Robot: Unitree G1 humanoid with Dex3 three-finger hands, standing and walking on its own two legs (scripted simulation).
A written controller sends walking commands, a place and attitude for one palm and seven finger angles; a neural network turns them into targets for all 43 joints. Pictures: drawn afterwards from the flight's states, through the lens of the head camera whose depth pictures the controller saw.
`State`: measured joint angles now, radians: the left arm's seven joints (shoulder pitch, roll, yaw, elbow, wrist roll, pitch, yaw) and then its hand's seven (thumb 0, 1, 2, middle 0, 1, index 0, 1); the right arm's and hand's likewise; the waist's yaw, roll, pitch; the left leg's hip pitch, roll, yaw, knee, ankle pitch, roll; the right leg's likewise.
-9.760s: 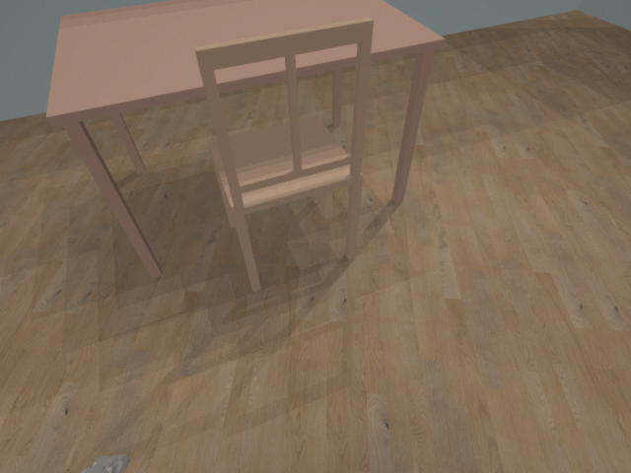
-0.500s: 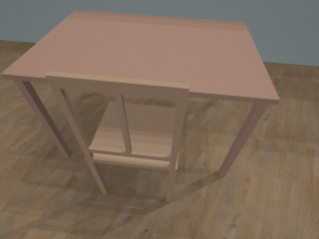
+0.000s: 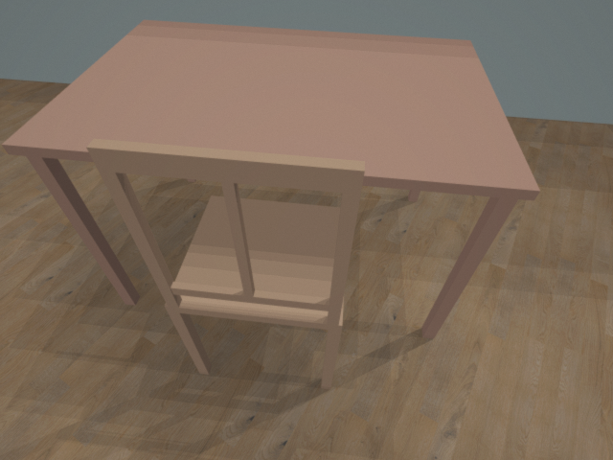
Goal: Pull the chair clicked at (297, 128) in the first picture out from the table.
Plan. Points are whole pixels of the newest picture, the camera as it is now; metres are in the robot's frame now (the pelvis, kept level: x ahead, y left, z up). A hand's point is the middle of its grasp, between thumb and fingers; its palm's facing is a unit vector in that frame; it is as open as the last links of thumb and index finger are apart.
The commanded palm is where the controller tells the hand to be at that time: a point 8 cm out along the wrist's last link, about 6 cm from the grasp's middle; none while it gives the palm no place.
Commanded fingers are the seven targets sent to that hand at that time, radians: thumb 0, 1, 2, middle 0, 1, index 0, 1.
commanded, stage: look again from close up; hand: left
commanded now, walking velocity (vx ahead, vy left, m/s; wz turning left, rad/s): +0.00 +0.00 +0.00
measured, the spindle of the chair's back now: (241, 245) +0.50 +0.16 -0.08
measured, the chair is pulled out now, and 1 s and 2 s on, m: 0.00 0.00 0.00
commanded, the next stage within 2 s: shuffle to correct the standing spot in 0.64 s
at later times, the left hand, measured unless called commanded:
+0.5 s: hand out of the picture -0.04 +0.15 -0.18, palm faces +0.05 -0.98 -0.17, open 7.4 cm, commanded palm none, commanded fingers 0.00 0.90 0.90 -0.20 -0.30 -0.20 -0.30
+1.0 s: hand out of the picture -0.04 +0.15 -0.18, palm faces +0.05 -0.98 -0.17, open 7.4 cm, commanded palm none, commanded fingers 0.00 0.90 0.90 -0.20 -0.30 -0.20 -0.30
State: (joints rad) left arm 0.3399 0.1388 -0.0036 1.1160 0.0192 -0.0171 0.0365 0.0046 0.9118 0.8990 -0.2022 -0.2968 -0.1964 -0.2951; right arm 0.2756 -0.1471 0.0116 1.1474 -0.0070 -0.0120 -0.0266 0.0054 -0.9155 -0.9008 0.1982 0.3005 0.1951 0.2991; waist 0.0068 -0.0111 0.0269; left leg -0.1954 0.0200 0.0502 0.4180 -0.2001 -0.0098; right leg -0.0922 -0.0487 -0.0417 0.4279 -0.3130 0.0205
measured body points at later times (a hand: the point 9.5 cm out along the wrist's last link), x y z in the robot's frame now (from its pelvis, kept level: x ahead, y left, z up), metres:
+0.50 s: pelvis +0.00 -0.01 +0.00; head +0.01 -0.01 +0.45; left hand -0.04 +0.20 -0.16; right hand +0.00 -0.23 -0.16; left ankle +0.02 +0.13 -0.74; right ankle -0.05 -0.13 -0.74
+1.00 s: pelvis +0.02 +0.00 -0.01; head +0.02 +0.00 +0.44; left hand -0.04 +0.21 -0.17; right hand +0.01 -0.23 -0.17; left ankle +0.02 +0.13 -0.74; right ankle -0.05 -0.13 -0.74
